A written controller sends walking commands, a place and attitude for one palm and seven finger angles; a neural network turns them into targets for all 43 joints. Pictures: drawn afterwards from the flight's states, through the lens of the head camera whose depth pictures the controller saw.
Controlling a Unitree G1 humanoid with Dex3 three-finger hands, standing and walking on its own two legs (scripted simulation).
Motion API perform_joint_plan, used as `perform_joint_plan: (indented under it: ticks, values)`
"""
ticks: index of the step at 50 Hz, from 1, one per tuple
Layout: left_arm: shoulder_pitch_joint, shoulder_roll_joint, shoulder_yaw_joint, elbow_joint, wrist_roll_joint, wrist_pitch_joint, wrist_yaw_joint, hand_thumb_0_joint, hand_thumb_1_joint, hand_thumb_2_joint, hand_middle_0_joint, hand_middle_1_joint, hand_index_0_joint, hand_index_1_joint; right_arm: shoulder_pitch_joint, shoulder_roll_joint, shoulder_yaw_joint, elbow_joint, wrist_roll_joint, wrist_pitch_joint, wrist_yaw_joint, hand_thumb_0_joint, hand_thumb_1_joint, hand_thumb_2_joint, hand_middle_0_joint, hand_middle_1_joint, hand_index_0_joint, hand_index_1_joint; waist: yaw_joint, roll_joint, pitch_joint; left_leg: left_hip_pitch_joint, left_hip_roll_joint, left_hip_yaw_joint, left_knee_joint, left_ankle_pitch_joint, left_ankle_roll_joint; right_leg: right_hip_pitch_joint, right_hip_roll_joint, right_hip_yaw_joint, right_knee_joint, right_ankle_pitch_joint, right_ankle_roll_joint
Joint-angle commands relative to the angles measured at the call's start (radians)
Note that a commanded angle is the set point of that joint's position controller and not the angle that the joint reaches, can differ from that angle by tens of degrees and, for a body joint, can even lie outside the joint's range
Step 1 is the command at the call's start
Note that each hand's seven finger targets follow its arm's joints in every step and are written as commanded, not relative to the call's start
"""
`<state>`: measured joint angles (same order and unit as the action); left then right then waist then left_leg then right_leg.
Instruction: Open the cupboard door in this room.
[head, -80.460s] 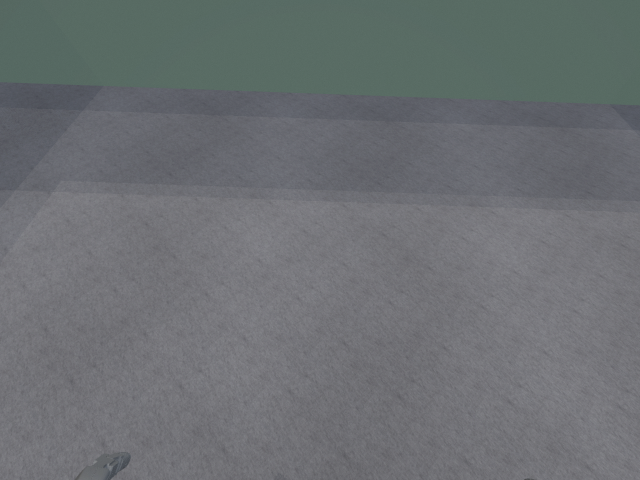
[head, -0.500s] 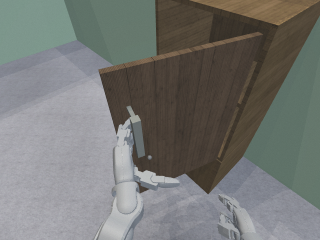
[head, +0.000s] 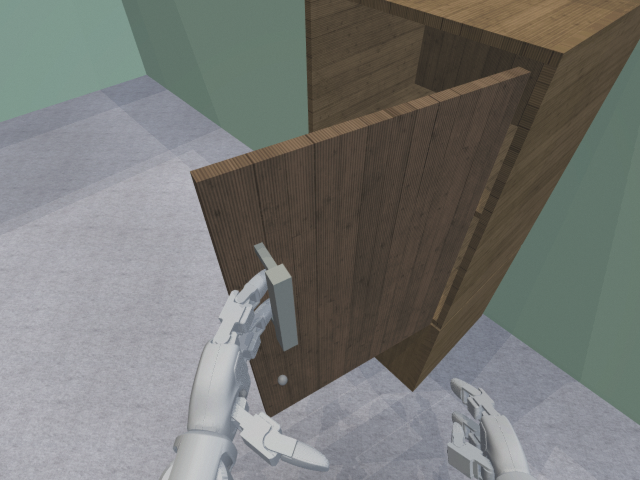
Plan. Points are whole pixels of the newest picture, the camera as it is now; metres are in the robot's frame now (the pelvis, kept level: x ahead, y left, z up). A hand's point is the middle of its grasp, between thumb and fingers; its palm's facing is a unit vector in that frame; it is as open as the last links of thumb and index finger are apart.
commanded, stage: slide the hand sideways off the handle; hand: left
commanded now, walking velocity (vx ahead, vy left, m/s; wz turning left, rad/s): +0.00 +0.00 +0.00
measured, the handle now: (275, 298) +0.30 +0.08 +0.10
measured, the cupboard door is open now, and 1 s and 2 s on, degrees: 77 77 77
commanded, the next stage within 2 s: draw the hand back to the body in 0.66 s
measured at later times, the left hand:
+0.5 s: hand (227, 415) +0.17 +0.11 +0.10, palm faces +0.01 -1.00 -0.04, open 16.3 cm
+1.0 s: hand (175, 422) +0.16 +0.15 +0.11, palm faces +0.01 -1.00 -0.09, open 16.3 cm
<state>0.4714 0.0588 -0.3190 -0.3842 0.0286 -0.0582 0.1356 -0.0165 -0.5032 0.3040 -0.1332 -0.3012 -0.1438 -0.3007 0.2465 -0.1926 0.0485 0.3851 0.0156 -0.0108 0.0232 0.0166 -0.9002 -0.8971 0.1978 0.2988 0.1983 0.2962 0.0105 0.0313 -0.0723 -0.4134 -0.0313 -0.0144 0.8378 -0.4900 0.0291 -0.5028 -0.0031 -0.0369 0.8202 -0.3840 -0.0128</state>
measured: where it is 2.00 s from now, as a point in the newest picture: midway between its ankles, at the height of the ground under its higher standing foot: outside the picture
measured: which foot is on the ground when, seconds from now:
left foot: down 0.00-1.00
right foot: down 0.00-1.00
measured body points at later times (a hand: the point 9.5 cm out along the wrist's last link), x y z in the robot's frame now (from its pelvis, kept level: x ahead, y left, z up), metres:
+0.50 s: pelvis +0.01 -0.01 -0.01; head +0.03 -0.02 +0.44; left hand +0.16 +0.16 +0.10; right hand +0.20 -0.23 -0.07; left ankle -0.03 +0.10 -0.70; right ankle +0.02 -0.11 -0.70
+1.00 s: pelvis -0.01 +0.00 -0.01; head -0.01 -0.01 +0.44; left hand +0.15 +0.20 +0.12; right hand +0.19 -0.21 -0.06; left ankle -0.03 +0.10 -0.70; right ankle +0.02 -0.11 -0.70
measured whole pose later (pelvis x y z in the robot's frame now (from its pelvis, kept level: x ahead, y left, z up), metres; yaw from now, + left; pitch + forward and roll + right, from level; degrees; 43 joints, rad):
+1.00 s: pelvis -0.01 +0.00 -0.01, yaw +1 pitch +5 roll -2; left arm 0.69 0.22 0.01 -0.55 -0.18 -0.13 -0.10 -0.02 -0.50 0.30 -0.15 -0.30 -0.15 -0.30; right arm 0.29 -0.21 0.04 0.42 0.05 -0.15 -0.05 0.02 -0.90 -0.90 0.20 0.30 0.20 0.30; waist 0.02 0.06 -0.13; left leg -0.51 -0.02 -0.04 0.94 -0.53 0.03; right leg -0.57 0.00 -0.07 0.88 -0.40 -0.01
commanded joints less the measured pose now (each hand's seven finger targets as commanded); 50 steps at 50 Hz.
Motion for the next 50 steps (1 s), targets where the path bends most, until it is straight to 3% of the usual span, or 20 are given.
perform_joint_plan:
  ticks: [1, 6, 8, 11, 15, 18, 22, 26, 31, 33, 38, 41, 43, 50]
  values:
    - [-0.011, -0.008, 0.021, -0.282, -0.017, -0.093, -0.023, 0.0, -0.5, 0.3, -0.15, -0.3, -0.15, -0.3, -0.089, -0.091, -0.042, -0.194, 0.003, -0.064, -0.012, 0.0, -0.9, -0.9, 0.2, 0.3, 0.2, 0.3, -0.001, -0.049, -0.099, -0.052, 0.015, -0.014, -0.13, 0.263, -0.006, 0.121, 0.008, -0.015, -0.102, 0.21, -0.023]
    - [0.024, 0.021, 0.046, -0.332, -0.041, -0.127, -0.06, 0.0, -0.5, 0.3, -0.15, -0.3, -0.15, -0.3, -0.061, -0.1, -0.047, -0.195, 0.003, -0.092, -0.025, 0.0, -0.9, -0.9, 0.2, 0.3, 0.2, 0.3, -0.016, -0.058, -0.129, -0.059, 0.011, -0.016, -0.099, 0.275, -0.001, 0.108, 0.008, -0.008, -0.088, 0.238, -0.014]
    - [0.077, 0.053, 0.086, -0.337, -0.05, -0.14, -0.076, 0.0, -0.5, 0.3, -0.15, -0.3, -0.15, -0.3, -0.048, -0.102, -0.05, -0.19, 0.003, -0.102, -0.028, 0.0, -0.9, -0.9, 0.2, 0.3, 0.2, 0.3, -0.008, -0.051, -0.145, -0.063, 0.011, -0.014, -0.09, 0.302, -0.002, 0.117, 0.008, -0.008, -0.075, 0.272, -0.015]
    - [0.171, 0.079, 0.135, -0.327, -0.072, -0.143, -0.105, 0.0, -0.5, 0.3, -0.15, -0.3, -0.15, -0.3, -0.039, -0.101, -0.052, -0.192, 0.005, -0.111, -0.034, 0.0, -0.9, -0.9, 0.2, 0.3, 0.2, 0.3, 0.002, -0.1, -0.144, -0.099, 0.009, -0.007, -0.078, 0.306, 0.0, 0.141, 0.003, 0.003, -0.077, 0.308, -0.008]
    - [0.232, 0.097, 0.176, -0.354, -0.096, -0.147, -0.136, 0.0, -0.5, 0.3, -0.15, -0.3, -0.15, -0.3, -0.042, -0.102, -0.056, -0.193, 0.011, -0.12, -0.042, 0.0, -0.9, -0.9, 0.2, 0.3, 0.2, 0.3, 0.006, -0.061, -0.135, -0.116, 0.006, -0.002, -0.069, 0.309, -0.001, 0.136, 0.001, 0.006, -0.071, 0.314, -0.007]
    - [0.223, 0.102, 0.183, -0.382, -0.117, -0.162, -0.156, 0.0, -0.5, 0.3, -0.15, -0.3, -0.15, -0.3, -0.039, -0.107, -0.057, -0.192, 0.012, -0.136, -0.05, 0.0, -0.9, -0.9, 0.2, 0.3, 0.2, 0.3, -0.007, -0.05, -0.123, -0.126, 0.004, -0.005, -0.056, 0.296, 0.001, 0.112, 0.001, 0.005, -0.073, 0.292, -0.003]
    - [0.276, 0.141, 0.243, -0.381, -0.143, -0.19, -0.181, 0.0, -0.5, 0.3, -0.15, -0.3, -0.15, -0.3, -0.032, -0.107, -0.067, -0.176, 0.014, -0.156, -0.061, 0.0, -0.9, -0.9, 0.2, 0.3, 0.2, 0.3, 0.002, -0.074, -0.136, -0.146, 0.002, -0.008, -0.041, 0.28, 0.002, 0.113, 0.002, 0.009, -0.072, 0.265, -0.002]
    - [0.307, 0.144, 0.261, -0.381, -0.159, -0.205, -0.208, 0.0, -0.5, 0.3, -0.15, -0.3, -0.15, -0.3, -0.037, -0.105, -0.073, -0.173, 0.021, -0.168, -0.065, 0.0, -0.9, -0.9, 0.2, 0.3, 0.2, 0.3, 0.002, -0.034, -0.131, -0.149, 0.003, -0.008, -0.04, 0.269, -0.001, 0.086, 0.003, 0.0, -0.063, 0.236, -0.003]
    - [0.335, 0.159, 0.296, -0.365, -0.182, -0.199, -0.233, 0.0, -0.5, 0.3, -0.15, -0.3, -0.15, -0.3, -0.049, -0.108, -0.078, -0.169, 0.026, -0.173, -0.073, 0.0, -0.9, -0.9, 0.2, 0.3, 0.2, 0.3, 0.003, -0.072, -0.11, -0.172, 0.004, -0.013, -0.039, 0.236, 0.0, 0.076, 0.005, 0.0, -0.071, 0.184, -0.002]
    - [0.319, 0.153, 0.285, -0.387, -0.188, -0.199, -0.239, 0.0, -0.5, 0.3, -0.15, -0.3, -0.15, -0.3, -0.054, -0.108, -0.077, -0.174, 0.026, -0.182, -0.073, 0.0, -0.9, -0.9, 0.2, 0.3, 0.2, 0.3, 0.002, -0.036, -0.111, -0.165, 0.003, -0.013, -0.037, 0.229, 0.0, 0.065, 0.004, 0.001, -0.07, 0.169, -0.003]
    - [0.272, 0.157, 0.28, -0.382, -0.193, -0.2, -0.237, 0.0, -0.5, 0.3, -0.15, -0.3, -0.15, -0.3, -0.055, -0.117, -0.072, -0.172, 0.025, -0.194, -0.076, 0.0, -0.9, -0.9, 0.2, 0.3, 0.2, 0.3, -0.008, -0.039, -0.073, -0.184, 0.006, -0.026, -0.038, 0.172, 0.0, 0.021, 0.009, -0.004, -0.073, 0.074, -0.006]
    - [0.255, 0.203, 0.336, -0.404, -0.19, -0.196, -0.228, 0.0, -0.5, 0.3, -0.15, -0.3, -0.15, -0.3, -0.048, -0.115, -0.072, -0.17, 0.029, -0.196, -0.08, 0.0, -0.9, -0.9, 0.2, 0.3, 0.2, 0.3, 0.006, -0.019, -0.102, -0.171, 0.009, -0.027, -0.051, 0.167, 0.0, 0.034, 0.009, -0.005, -0.075, 0.058, -0.008]
    - [0.233, 0.21, 0.348, -0.42, -0.193, -0.181, -0.222, 0.0, -0.5, 0.3, -0.15, -0.3, -0.15, -0.3, -0.053, -0.113, -0.066, -0.17, 0.031, -0.199, -0.081, 0.0, -0.9, -0.9, 0.2, 0.3, 0.2, 0.3, 0.009, 0.011, -0.107, -0.156, 0.01, -0.03, -0.063, 0.168, -0.002, 0.039, 0.01, -0.016, -0.072, 0.058, -0.01]
    - [0.207, 0.219, 0.4, -0.377, -0.243, -0.096, -0.255, 0.0, -0.5, 0.3, -0.15, -0.3, -0.15, -0.3, -0.071, -0.125, -0.055, -0.143, 0.043, -0.216, -0.092, 0.0, -0.9, -0.9, 0.2, 0.3, 0.2, 0.3, 0.011, -0.018, -0.065, -0.134, 0.019, -0.039, -0.106, 0.163, -0.004, 0.068, 0.012, -0.024, -0.122, 0.055, -0.006]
